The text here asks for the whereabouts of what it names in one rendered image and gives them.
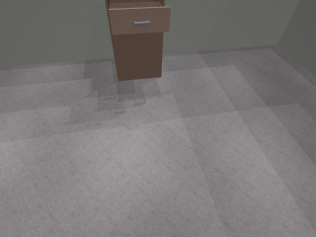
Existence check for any cabinet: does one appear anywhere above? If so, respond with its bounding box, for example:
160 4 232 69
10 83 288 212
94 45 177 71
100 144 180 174
105 0 165 81

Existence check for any drawer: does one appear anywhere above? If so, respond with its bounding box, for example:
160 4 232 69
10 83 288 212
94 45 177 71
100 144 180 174
109 1 171 36

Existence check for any handle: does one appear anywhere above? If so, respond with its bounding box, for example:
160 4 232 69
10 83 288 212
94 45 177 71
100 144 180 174
134 20 150 28

